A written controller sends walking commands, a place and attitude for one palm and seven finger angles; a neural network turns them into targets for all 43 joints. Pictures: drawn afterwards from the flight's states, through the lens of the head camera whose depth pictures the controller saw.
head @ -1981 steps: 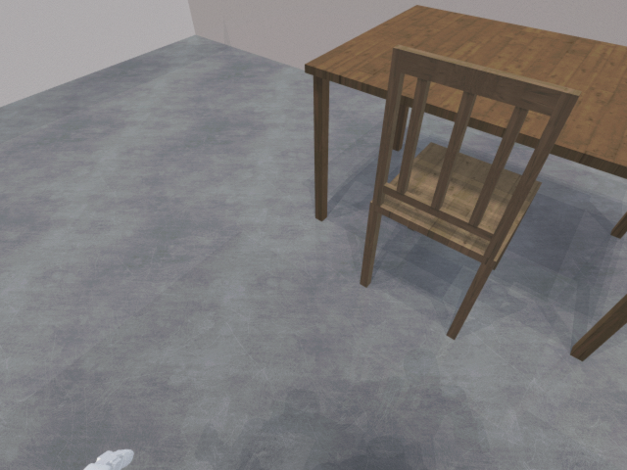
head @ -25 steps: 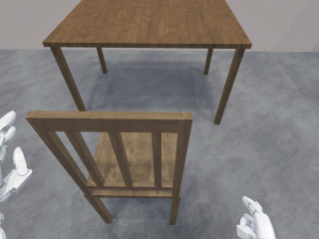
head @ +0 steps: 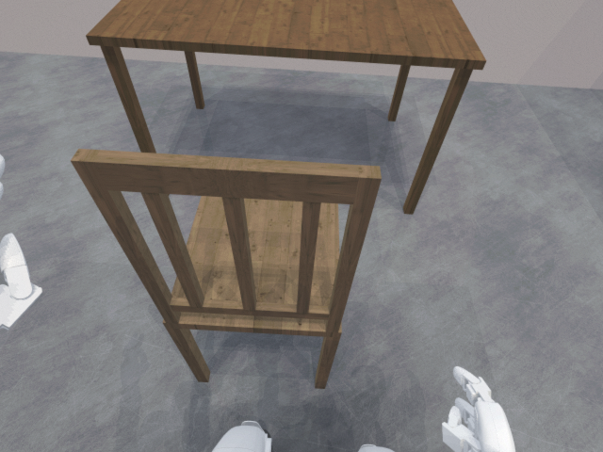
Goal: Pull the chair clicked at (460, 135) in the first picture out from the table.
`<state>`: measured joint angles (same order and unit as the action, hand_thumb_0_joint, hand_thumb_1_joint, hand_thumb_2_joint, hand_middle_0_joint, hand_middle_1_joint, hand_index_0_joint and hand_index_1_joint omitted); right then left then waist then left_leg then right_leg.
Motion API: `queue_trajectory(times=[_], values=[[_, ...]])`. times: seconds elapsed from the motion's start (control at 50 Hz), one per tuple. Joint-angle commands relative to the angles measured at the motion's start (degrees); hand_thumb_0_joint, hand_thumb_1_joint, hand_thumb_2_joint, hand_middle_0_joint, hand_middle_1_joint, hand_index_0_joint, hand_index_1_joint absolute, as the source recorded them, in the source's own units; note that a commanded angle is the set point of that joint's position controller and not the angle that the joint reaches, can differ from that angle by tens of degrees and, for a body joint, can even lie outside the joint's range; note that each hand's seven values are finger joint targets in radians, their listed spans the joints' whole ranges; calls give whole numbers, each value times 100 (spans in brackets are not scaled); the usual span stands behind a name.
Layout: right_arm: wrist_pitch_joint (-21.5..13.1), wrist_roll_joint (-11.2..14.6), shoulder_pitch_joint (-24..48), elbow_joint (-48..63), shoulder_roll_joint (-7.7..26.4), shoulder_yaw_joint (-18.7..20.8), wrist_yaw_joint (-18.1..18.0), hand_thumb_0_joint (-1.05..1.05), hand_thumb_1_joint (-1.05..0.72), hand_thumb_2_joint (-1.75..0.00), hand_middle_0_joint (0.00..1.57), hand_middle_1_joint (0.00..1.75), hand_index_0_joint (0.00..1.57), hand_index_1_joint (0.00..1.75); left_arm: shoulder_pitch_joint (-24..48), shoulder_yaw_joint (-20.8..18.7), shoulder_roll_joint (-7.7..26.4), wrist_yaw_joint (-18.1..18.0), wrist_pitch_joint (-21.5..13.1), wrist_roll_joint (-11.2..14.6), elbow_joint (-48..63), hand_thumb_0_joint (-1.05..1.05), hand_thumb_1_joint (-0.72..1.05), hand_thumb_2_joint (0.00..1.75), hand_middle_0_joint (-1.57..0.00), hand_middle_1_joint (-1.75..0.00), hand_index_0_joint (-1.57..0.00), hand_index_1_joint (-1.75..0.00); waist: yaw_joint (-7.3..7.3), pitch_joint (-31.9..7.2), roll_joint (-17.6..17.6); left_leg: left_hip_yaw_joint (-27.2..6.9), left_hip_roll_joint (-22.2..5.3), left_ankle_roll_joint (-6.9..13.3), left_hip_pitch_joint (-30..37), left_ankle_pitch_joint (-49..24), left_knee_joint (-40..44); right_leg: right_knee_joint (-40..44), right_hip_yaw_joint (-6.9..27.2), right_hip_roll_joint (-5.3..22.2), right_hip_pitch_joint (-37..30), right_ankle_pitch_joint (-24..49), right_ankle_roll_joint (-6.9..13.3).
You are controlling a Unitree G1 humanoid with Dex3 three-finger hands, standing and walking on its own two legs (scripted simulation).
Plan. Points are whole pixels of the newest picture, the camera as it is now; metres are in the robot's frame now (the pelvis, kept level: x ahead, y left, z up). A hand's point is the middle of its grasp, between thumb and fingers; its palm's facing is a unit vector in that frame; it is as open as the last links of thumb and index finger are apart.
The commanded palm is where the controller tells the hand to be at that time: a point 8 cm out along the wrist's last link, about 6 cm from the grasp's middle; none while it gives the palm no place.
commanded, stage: step back with the hand held close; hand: left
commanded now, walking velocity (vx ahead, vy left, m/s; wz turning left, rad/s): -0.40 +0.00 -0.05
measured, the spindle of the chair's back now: (243, 260) +0.42 +0.13 -0.06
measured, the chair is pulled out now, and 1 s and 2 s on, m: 0.59 0.59 0.59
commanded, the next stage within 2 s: stop stepping back and stand still in 0.26 s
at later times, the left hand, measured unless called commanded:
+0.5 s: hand (43, 363) +0.16 +0.23 +0.17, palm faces +0.27 -0.81 -0.52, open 7.4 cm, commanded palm +0.08 +0.28 +0.20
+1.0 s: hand (18, 436) +0.11 +0.21 +0.18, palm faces +0.36 -0.83 -0.44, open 7.4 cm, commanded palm +0.06 +0.27 +0.20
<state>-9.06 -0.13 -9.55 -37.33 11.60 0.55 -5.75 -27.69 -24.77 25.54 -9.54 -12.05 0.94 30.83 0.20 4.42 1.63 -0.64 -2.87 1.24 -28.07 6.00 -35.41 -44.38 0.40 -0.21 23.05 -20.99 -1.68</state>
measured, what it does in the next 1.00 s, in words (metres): walks backwards: right foot, then left foot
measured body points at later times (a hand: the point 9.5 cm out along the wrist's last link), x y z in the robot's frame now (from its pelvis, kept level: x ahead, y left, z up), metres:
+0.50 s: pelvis -0.07 -0.01 +0.01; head -0.02 +0.01 +0.46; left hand +0.14 +0.27 +0.20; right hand +0.11 -0.25 -0.06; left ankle -0.04 +0.11 -0.72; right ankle -0.07 -0.13 -0.69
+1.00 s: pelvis -0.10 -0.02 +0.02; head -0.11 -0.01 +0.47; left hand +0.08 +0.26 +0.20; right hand +0.03 -0.28 -0.06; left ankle -0.07 +0.09 -0.72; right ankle -0.07 -0.13 -0.72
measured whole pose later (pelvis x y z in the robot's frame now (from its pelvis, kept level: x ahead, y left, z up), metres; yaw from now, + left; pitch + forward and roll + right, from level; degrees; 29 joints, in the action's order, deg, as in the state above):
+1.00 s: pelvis -0.10 -0.02 +0.02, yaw -3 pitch -2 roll +0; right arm -8.2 0.7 -16.0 -38.3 12.1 0.1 -4.4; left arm -31.9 -19.9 22.5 -8.6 -9.9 0.3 28.1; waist 0.0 -0.9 -0.9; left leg 0.5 -1.0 0.2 -13.0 13.9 -28.8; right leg -26.9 -4.5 0.2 13.7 -11.3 1.2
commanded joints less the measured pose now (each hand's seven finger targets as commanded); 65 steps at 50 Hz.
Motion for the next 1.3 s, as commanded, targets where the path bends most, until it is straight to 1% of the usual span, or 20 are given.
queue_trajectory(times=[0.0, 0.08, 0.12, 0.14, 0.2, 0.26, 0.3, 0.32, 0.36, 0.42, 0.48, 0.52, 0.56, 0.62, 0.76, 0.82, 1.12, 1.14, 1.16, 1.28], values=[[-382, 47, 465, 899, 809, 394, 47, 0, -90, -90, 20, 30, 20, 30, -126, -958, 1074, -78, -544, 95, 1301, 0, 90, 90, -20, -30, -20, -30, 97, -929, 1208, -1277, -1243, 517, -326, 2956, 2175, -358, -175, -103, -1046, -609, 197], [-381, -22, 340, 777, 612, 377, 148, 0, -90, -90, 20, 30, 20, 30, -422, -1012, 1131, 14, -677, 252, 1276, 0, 90, 90, -20, -30, -20, -30, 142, -1087, 797, -550, -748, 60, 746, 1998, 832, 2187, 147, 418, -761, -128, 521], [-373, -27, 382, 664, 521, 351, 172, 0, -90, -90, 20, 30, 20, 30, 99, -951, 1367, -24, -735, 253, 1265, 0, 90, 90, -20, -30, -20, -30, 126, -944, -901, 110, 336, -405, 1000, 1888, -2224, 3562, 2485, 2089, 538, 175, 1309], [-375, -4, 540, 589, 676, 399, 186, 0, -90, -90, 20, 30, 20, 30, 427, -562, 1155, -60, -634, 232, 1140, 0, 90, 90, -20, -30, -20, -30, 160, -717, -1486, -111, 618, -343, 184, 2197, -3778, 3489, 2537, 2474, 259, 1592, 1614], [-298, -43, 741, 670, 293, 110, 39, 0, -90, -90, 20, 30, 20, 30, 135, -773, 1034, -41, -494, 84, 667, 0, 90, 90, -20, -30, -20, -30, 28, -745, -1275, -280, 186, -247, -648, 2673, -3058, 1978, 955, 1830, -1371, 5567, 1163], [-74, -15, 966, 831, 415, 4, -28, 0, -90, -90, 20, 30, 20, 30, -3, -673, 847, -70, -477, 53, 343, 0, 90, 90, -20, -30, -20, -30, -49, -784, -733, 349, 473, -184, 222, 1288, 621, 803, 406, 1064, -1754, 6086, 639], [-9, 5, 587, 895, 546, 191, 15, 0, -90, -90, 20, 30, 20, 30, -49, -628, 952, -40, -575, 90, 1131, 0, 90, 90, -20, -30, -20, -30, -53, -1307, -28, 222, -142, -124, 1892, -1114, 1857, 381, 230, 781, -1114, 3418, 345], [-58, 5, 446, 883, 699, 345, 47, 0, -90, -90, 20, 30, 20, 30, 137, -689, 1072, -57, -650, 102, 1531, 0, 90, 90, -20, -30, -20, -30, -32, -1382, 655, -923, -1365, 352, 2604, -3036, 1446, -297, 149, 507, 124, 768, 131], [-177, 56, 114, 842, 721, 497, 177, 0, -90, -90, 20, 30, 20, 30, -465, -753, 981, -8, -689, 138, 1348, 0, 90, 90, -20, -30, -20, -30, -16, -1680, 532, -1270, -2018, 936, 2912, -3204, 1266, -1815, 425, 85, 807, -1180, 85], [-223, -6, 315, 947, 623, 424, 288, 0, -90, -90, 20, 30, 20, 30, -712, -1138, 1229, 36, -407, 209, 1908, 0, 90, 90, -20, -30, -20, -30, -19, -1596, 1435, -956, -1483, 767, 2568, -3231, 1108, -1051, 179, 264, 541, -671, 32], [-229, 144, 234, 1113, 635, 327, 379, 0, -90, -90, 20, 30, 20, 30, -829, -1107, 1328, 36, -372, 219, 2468, 0, 90, 90, -20, -30, -20, -30, 71, -1415, 1584, -410, -1075, 366, 1949, -1339, 994, 1075, -282, 288, -657, 57, 91], [-197, 175, 232, 1105, 637, 229, 356, 0, -90, -90, 20, 30, 20, 30, -1002, -1131, 1311, 27, -344, 229, 2034, 0, 90, 90, -20, -30, -20, -30, 70, -1220, 1001, -340, -832, 239, 991, 775, 864, 2090, -339, 304, -1782, 870, 94], [-139, 134, 160, 1026, 614, 218, 297, 0, -90, -90, 20, 30, 20, 30, -892, -1181, 1364, 8, -295, 219, 1336, 0, 90, 90, -20, -30, -20, -30, -79, -824, -343, 48, -164, -13, 609, 2189, 140, 2736, 642, 902, -1418, 837, 427], [-38, 156, 28, 788, 693, 307, 214, 0, -90, -90, 20, 30, 20, 30, -542, -927, 1027, -17, -73, 290, 533, 0, 90, 90, -20, -30, -20, -30, -120, -656, -1204, 41, 146, -63, 1326, 1620, -855, 3397, 1379, 1531, -40, -649, 827], [-43, 167, 207, 873, 770, 191, 99, 0, -90, -90, 20, 30, 20, 30, -86, -326, 741, 4, -106, 92, 369, 0, 90, 90, -20, -30, -20, -30, 15, -514, -84, -746, -385, 308, 1179, 1160, 1630, 2167, 314, 571, -997, 352, 233], [-87, 103, 308, 881, 708, 126, 114, 0, -90, -90, 20, 30, 20, 30, 213, -221, 769, -10, -131, -47, 830, 0, 90, 90, -20, -30, -20, -30, 19, -228, 447, -756, -373, 339, 491, 2539, 1927, 2238, 299, 518, -1112, -331, 202], [-116, 109, 196, 858, 686, 169, 149, 0, -90, -90, 20, 30, 20, 30, -9, -348, 667, -15, -108, 97, 119, 0, 90, 90, -20, -30, -20, -30, -2, -517, -242, -388, -250, 115, 1254, 1139, 1359, 2640, 480, 613, -1057, 551, 284], [-154, -61, 89, -455, 1358, 390, 635, 0, -90, -90, 20, 30, 20, 30, 351, 1866, -325, 828, 766, -446, -3822, 0, 90, 90, -20, -30, -20, -30, -324, -228, -201, -661, -280, 126, 730, -679, 476, 1424, -67, 758, -538, 2218, 390], [109, -49, -266, -496, 757, 335, 585, 0, -90, -90, 20, 30, 20, 30, 164, 1833, -759, 952, 1135, -359, -4007, 0, 90, 90, -20, -30, -20, -30, -145, -818, -619, -429, -212, 59, 1251, -1564, 481, 1571, 52, 673, -745, 2500, 374], [609, -162, -234, -446, 789, 160, 570, 0, -90, -90, 20, 30, 20, 30, 886, 2036, -684, 913, 1280, -301, -5340, 0, 90, 90, -20, -30, -20, -30, -20, -746, -1113, -828, -134, 233, 900, -466, 705, 1560, 187, 711, -945, 1494, 598]])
